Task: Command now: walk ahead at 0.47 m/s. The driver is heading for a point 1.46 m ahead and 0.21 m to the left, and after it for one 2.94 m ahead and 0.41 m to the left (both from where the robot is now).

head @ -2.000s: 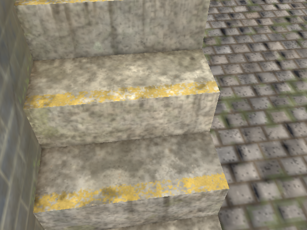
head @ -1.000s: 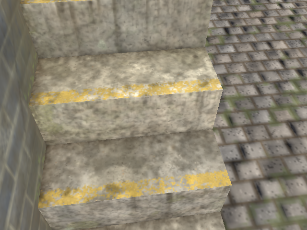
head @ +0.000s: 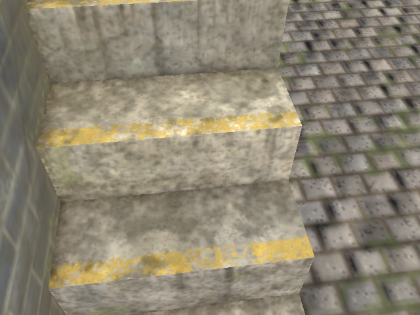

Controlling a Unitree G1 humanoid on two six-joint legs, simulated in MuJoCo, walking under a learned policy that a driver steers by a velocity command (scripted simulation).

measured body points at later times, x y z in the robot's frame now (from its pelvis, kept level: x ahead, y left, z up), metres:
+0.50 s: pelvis +0.00 +0.00 +0.00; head +0.01 +0.01 +0.45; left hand +0.13 +0.25 -0.13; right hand +0.13 -0.23 -0.12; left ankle -0.01 +0.13 -0.75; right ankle -0.02 -0.11 -0.75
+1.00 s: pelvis +0.00 +0.01 +0.00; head +0.01 +0.02 +0.45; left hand +0.14 +0.26 -0.13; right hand +0.13 -0.23 -0.12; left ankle -0.01 +0.13 -0.75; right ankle -0.02 -0.11 -0.75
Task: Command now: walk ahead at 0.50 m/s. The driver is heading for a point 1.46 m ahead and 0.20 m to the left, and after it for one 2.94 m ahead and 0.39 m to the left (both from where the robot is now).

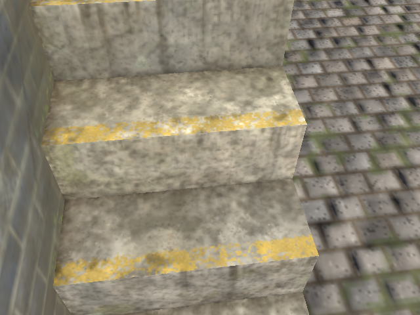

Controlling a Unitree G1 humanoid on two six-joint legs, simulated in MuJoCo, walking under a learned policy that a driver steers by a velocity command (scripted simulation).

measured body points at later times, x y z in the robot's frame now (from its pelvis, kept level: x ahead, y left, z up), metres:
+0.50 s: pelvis +0.00 +0.00 +0.00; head +0.01 +0.00 +0.45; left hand +0.13 +0.25 -0.13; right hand +0.14 -0.24 -0.12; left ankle -0.01 +0.12 -0.75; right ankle -0.02 -0.12 -0.75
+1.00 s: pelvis +0.00 +0.00 +0.00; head +0.01 +0.00 +0.45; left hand +0.14 +0.25 -0.13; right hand +0.13 -0.24 -0.12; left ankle -0.01 +0.12 -0.75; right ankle -0.02 -0.13 -0.75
